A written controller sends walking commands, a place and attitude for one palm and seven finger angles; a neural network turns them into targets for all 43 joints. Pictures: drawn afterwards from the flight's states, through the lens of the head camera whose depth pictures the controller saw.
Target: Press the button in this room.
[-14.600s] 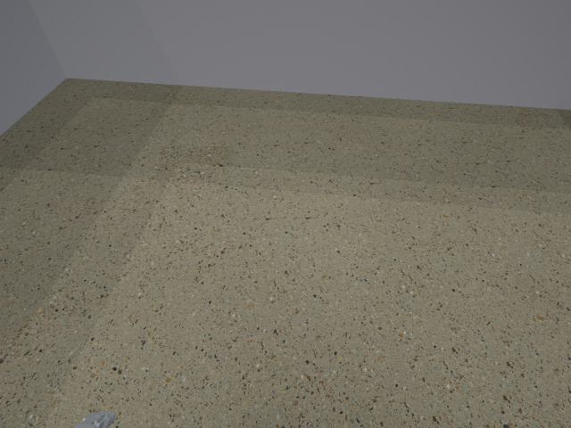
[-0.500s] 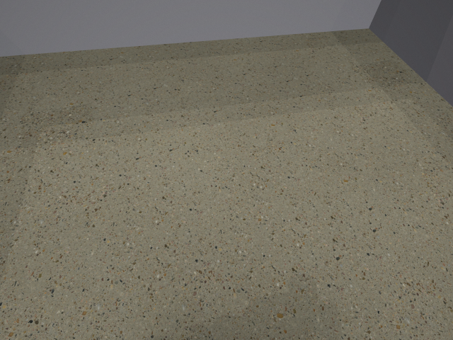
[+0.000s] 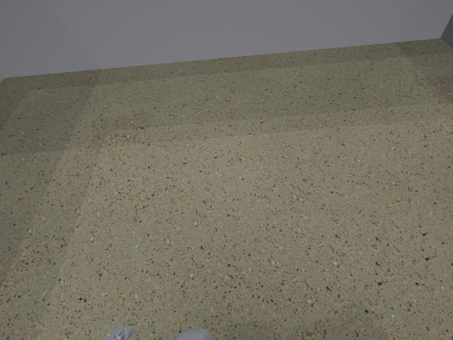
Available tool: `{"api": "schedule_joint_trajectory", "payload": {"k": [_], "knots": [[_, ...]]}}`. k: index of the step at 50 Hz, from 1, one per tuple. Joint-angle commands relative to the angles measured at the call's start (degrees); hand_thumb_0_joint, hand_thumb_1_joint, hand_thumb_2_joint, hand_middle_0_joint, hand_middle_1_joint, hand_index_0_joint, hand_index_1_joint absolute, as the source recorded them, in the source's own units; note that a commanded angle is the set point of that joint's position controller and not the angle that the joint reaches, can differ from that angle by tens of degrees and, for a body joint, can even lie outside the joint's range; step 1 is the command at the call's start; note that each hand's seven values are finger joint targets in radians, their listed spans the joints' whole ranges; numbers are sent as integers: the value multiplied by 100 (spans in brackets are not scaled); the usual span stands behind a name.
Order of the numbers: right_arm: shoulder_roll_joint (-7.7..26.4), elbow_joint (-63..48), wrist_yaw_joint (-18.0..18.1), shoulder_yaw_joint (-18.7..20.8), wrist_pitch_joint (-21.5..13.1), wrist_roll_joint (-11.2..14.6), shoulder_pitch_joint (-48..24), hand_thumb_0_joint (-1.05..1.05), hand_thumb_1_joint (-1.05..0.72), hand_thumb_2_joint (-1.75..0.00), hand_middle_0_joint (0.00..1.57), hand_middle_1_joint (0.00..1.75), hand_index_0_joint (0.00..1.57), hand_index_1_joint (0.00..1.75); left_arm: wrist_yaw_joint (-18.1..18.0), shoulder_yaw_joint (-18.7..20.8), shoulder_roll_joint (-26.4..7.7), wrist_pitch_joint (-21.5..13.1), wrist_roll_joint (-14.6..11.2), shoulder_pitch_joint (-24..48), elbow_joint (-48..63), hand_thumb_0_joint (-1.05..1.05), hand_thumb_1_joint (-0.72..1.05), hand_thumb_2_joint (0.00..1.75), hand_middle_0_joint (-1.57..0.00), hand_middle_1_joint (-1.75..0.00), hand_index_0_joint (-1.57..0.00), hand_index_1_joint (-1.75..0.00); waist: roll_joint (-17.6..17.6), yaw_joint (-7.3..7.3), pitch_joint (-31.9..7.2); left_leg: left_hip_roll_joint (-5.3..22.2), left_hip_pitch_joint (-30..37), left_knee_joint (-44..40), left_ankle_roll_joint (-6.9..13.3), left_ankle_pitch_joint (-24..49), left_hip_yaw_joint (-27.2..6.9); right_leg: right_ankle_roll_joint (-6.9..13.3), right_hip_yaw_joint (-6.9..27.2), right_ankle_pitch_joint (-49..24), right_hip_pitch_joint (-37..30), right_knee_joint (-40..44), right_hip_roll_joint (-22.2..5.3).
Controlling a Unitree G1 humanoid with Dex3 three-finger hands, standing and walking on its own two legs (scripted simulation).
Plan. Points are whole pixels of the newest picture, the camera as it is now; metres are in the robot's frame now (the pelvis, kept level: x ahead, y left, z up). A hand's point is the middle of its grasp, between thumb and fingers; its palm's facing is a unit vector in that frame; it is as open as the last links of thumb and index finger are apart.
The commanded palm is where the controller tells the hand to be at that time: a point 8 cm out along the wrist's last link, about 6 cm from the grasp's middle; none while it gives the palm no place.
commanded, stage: turn or walk to find it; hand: left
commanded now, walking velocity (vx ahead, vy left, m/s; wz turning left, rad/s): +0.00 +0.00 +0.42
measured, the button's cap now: out of the picture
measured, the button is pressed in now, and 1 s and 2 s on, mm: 0 0 0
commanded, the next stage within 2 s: stand and wait in 1.02 s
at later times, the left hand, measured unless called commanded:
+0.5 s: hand out of the picture -0.04 +0.27 -0.18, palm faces +0.26 -0.94 -0.24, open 7.4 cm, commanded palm none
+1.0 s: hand out of the picture -0.02 +0.20 -0.14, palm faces +0.40 -0.88 -0.27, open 7.4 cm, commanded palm none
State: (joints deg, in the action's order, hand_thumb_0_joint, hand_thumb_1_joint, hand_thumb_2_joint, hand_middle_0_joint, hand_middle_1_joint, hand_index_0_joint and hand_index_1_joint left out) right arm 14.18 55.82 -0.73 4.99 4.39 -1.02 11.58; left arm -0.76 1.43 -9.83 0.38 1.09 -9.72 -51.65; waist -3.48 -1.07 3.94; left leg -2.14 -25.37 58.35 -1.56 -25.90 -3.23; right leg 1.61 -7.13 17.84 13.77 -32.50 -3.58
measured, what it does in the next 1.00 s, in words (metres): steps on the spot, turning left: left foot, then right foot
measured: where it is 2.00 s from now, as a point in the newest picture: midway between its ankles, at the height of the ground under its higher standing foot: outside the picture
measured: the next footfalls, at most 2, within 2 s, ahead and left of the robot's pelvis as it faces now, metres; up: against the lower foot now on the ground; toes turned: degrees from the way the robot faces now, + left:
left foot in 0.34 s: +0.00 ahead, +0.15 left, +0.00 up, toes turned +14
right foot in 0.84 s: +0.04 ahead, -0.09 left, +0.00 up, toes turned +17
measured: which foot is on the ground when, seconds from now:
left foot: up 0.00-0.32, down 0.34-0.86, up 0.88-1.00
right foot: down 0.00-0.34, up 0.36-0.82, down 0.84-1.00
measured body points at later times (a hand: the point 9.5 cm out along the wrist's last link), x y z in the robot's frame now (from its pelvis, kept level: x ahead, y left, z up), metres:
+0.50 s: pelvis -0.02 +0.05 +0.00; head +0.00 +0.08 +0.45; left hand -0.06 +0.32 -0.16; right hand +0.13 -0.17 -0.13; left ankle -0.04 +0.14 -0.73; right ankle -0.02 -0.10 -0.66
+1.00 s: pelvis -0.03 -0.01 +0.00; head +0.00 -0.04 +0.45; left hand -0.04 +0.25 -0.12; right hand +0.09 -0.24 -0.16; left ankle -0.10 +0.12 -0.65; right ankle +0.00 -0.10 -0.73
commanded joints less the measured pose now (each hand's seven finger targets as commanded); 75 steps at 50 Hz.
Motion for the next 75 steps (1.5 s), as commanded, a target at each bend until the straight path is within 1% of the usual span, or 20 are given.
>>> {"api": "schedule_joint_trajectory", "payload": {"k": [1, 10, 15, 16, 17, 18, 24, 35, 40, 41, 42, 43, 45, 47, 50, 59, 61, 65, 69, 75], "knots": [[332, -283, -32, 85, -122, -24, 112, 0, -90, -90, 20, 30, 20, 30, -122, 288, -1012, -116, 10, 37, 365, 0, 90, 90, -20, -30, -20, -30, 1263, 17, -151, 347, -514, 1160, -140, 455, 45, 423, 825, -1536, -173, 1509, -1446], [190, -400, -8, -85, -205, 56, -569, 0, -90, -90, 20, 30, 20, 30, -97, 380, -1351, -77, 68, -797, -68, 0, 90, 90, -20, -30, -20, -30, 1541, 451, -486, 359, -37, -990, -201, -136, 613, 631, 506, -3181, -1117, 987, -1684], [296, -300, 12, -86, -310, 60, -74, 0, -90, -90, 20, 30, 20, 30, -83, 425, -1396, 3, 18, -541, -127, 0, 90, 90, -20, -30, -20, -30, 1274, 102, -665, 377, 1406, -3084, -40, 1128, 848, 180, 71, -2453, -439, 221, -1588], [619, -286, 5, -21, -375, 36, 157, 0, -90, -90, 20, 30, 20, 30, -67, 404, -1234, 47, -35, -560, -57, 0, 90, 90, -20, -30, -20, -30, 433, -44, -802, 829, 2195, -3671, 147, 1882, 253, -139, -190, -1546, 327, -550, -1278], [1201, -293, 25, 111, -403, -10, 379, 0, -90, -90, 20, 30, 20, 30, -26, 320, -846, 78, -60, -556, 140, 0, 90, 90, -20, -30, -20, -30, -1314, -143, -759, 2250, 2730, -3895, 774, 3626, -1539, -571, -435, 1202, 1712, -1691, -513], [1376, -190, 65, 152, -348, -5, 616, 0, -90, -90, 20, 30, 20, 30, -65, 246, -833, 154, -7, -120, 268, 0, 90, 90, -20, -30, -20, -30, -1258, -346, -693, 2597, 2149, -4095, 1214, 3583, -1770, -559, 82, 2003, 1634, -2480, -355], [822, -379, 175, -24, -429, 12, -148, 0, -90, -90, 20, 30, 20, 30, 18, 299, -874, 161, -14, -216, -98, 0, 90, 90, -20, -30, -20, -30, -360, 84, -424, 1581, 1813, -4063, 1008, 3378, -770, -630, 559, 484, 1678, -3128, -297], [845, -343, 143, 90, -356, -38, 228, 0, -90, -90, 20, 30, 20, 30, -33, 237, -749, 137, -50, 306, 237, 0, 90, 90, -20, -30, -20, -30, -543, -106, -446, 1518, 1675, -3939, 1168, 3161, -1539, -625, 593, 802, 1146, -1605, 9], [810, -428, 115, 134, -307, -10, -18, 0, -90, -90, 20, 30, 20, 30, -67, 252, -795, 51, -83, -381, 115, 0, 90, 90, -20, -30, -20, -30, -446, 226, -685, 1146, 902, -3448, 887, 2737, -1613, -506, 459, -227, -372, 409, 203], [631, -449, 98, 120, -313, 21, 12, 0, -90, -90, 20, 30, 20, 30, -92, 287, -924, -11, -60, -579, 89, 0, 90, 90, -20, -30, -20, -30, 25, 313, -779, 865, 464, -3059, 629, 2224, -1401, -452, 652, -631, -1008, 1197, -74], [275, -533, 63, 64, -327, 76, 150, 0, -90, -90, 20, 30, 20, 30, -138, 373, -1380, -69, 25, -644, 97, 0, 90, 90, -20, -30, -20, -30, 1329, 314, -808, 190, -624, -2053, 223, 837, -644, -50, 1929, -404, -1696, 1644, -1340], [248, -663, 68, 68, -307, 34, 29, 0, -90, -90, 20, 30, 20, 30, -129, 400, -1640, -46, 32, -586, 220, 0, 90, 90, -20, -30, -20, -30, 1820, 367, -542, -214, -873, -830, 22, -642, -73, 553, 2661, -697, -1053, 1851, -2367], [484, -523, 51, 164, -132, -30, 43, 0, -90, -90, 20, 30, 20, 30, -159, 413, -1379, -26, -25, -87, 378, 0, 90, 90, -20, -30, -20, -30, 1589, 149, -79, 131, -670, 634, 63, -335, -330, 661, 2476, 353, 228, 2142, -2142], [351, -271, -15, 131, -100, -51, 332, 0, -90, -90, 20, 30, 20, 30, -125, 295, -1045, -58, -23, 333, 451, 0, 90, 90, -20, -30, -20, -30, 1078, -122, 133, 261, -667, 1142, -38, 394, -137, 406, 1313, -245, 270, 1855, -1482], [312, -203, -22, 101, -114, -27, 411, 0, -90, -90, 20, 30, 20, 30, -123, 275, -926, -118, -18, 23, 332, 0, 90, 90, -20, -30, -20, -30, 1259, -20, -132, 333, -709, 1148, -188, 646, 27, 386, 815, -1234, -263, 1611, -1367], [-43, 60, 140, -200, -344, 44, 61, 0, -90, -90, 20, 30, 20, 30, -84, 200, -1035, -133, 57, -825, -464, 0, 90, 90, -20, -30, -20, -30, 1482, 307, -584, 326, 891, -2423, -115, 424, 664, 618, 1014, -2817, -731, 1132, -1070], [42, 285, 192, -208, -422, 52, 435, 0, -90, -90, 20, 30, 20, 30, -79, 208, -993, -87, -21, -604, -553, 0, 90, 90, -20, -30, -20, -30, 1396, 68, -630, 374, 1837, -3584, -74, 1488, 749, 319, 971, -2486, -278, 832, -845], [796, 331, 348, -51, -503, 9, 242, 0, -90, -90, 20, 30, 20, 30, -1, 170, -550, 96, -85, -450, -518, 0, 90, 90, -20, -30, -20, -30, -1319, -19, -434, 2175, 2395, -3903, 791, 3759, -464, -347, 318, 415, 966, -659, 34], [654, 135, 371, -40, -452, -33, -159, 0, -90, -90, 20, 30, 20, 30, 75, 304, -555, 212, -30, -411, -562, 0, 90, 90, -20, -30, -20, -30, -775, 105, -72, 2122, 2089, -3722, 1039, 4327, 106, -358, 567, 1207, 1407, -2310, -7], [746, 7, 288, 126, -407, -51, -178, 0, -90, -90, 20, 30, 20, 30, 147, 329, -475, 189, -3, -325, -340, 0, 90, 90, -20, -30, -20, -30, -764, 60, -208, 2102, 2000, -3447, 896, 3851, 484, -394, 116, 865, 878, -1283, 89]]}}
